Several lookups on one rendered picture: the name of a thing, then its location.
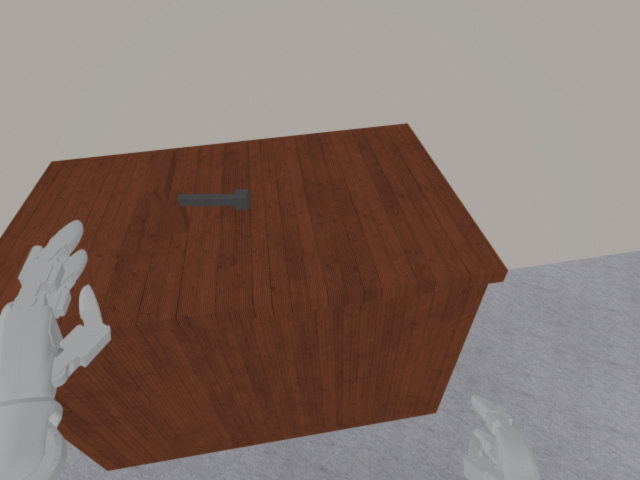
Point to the robot left hand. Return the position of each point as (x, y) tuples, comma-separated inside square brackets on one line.
[(29, 332)]

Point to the left robot forearm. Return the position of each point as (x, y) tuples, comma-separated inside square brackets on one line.
[(31, 447)]

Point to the robot right hand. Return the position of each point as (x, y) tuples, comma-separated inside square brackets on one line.
[(510, 457)]

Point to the counter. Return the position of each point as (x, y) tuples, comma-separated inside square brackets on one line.
[(341, 298)]

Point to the tap lever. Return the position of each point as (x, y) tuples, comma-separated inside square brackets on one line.
[(240, 199)]

